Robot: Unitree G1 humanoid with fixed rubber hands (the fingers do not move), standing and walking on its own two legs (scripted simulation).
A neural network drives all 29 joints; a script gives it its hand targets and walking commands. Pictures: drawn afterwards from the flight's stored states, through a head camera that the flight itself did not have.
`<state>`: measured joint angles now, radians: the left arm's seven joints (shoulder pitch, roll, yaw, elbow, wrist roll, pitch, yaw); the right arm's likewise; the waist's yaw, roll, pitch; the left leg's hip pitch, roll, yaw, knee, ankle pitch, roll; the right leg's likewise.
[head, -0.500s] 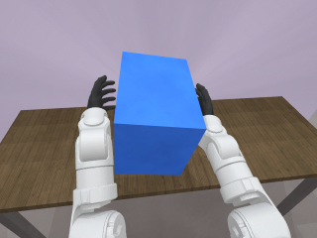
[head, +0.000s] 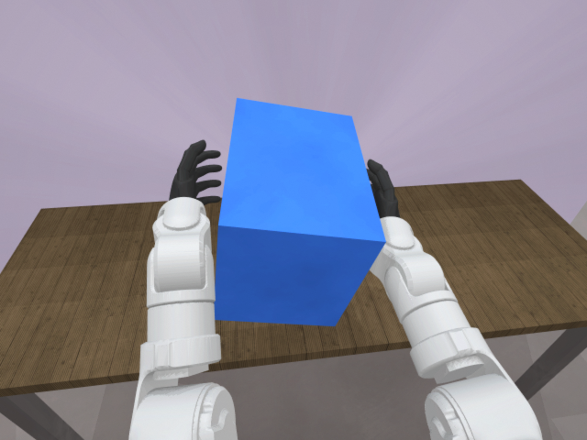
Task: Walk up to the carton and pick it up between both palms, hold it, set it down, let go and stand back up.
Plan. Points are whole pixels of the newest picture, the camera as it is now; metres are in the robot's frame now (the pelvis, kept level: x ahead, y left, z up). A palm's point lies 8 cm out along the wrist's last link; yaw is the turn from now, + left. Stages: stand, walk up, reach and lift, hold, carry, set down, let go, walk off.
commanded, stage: hold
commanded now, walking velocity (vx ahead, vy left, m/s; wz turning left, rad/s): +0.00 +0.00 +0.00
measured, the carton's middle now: (286, 212) +0.37 +0.01 +0.16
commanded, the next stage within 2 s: none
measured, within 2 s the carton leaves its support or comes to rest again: neither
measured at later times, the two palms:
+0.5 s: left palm (187, 203) +0.36 +0.14 +0.19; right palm (380, 216) +0.35 -0.12 +0.16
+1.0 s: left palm (188, 201) +0.36 +0.13 +0.20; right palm (382, 216) +0.35 -0.12 +0.16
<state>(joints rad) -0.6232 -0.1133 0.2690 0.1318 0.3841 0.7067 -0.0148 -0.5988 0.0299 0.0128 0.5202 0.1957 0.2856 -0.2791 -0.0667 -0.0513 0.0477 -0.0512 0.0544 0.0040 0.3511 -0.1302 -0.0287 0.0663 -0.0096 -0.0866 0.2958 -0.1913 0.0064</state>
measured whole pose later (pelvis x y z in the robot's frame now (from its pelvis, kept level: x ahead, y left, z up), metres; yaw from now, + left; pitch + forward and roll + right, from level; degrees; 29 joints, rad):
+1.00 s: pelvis +0.00 +0.00 +0.00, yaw +0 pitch -10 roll -1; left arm -0.61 -0.11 0.27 0.10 0.39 0.71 -0.02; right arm -0.59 0.03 0.03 0.50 0.20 0.29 -0.29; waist -0.08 -0.05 0.06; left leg -0.04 0.05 0.00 0.36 -0.14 -0.03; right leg 0.09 -0.01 -0.09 0.29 -0.20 0.01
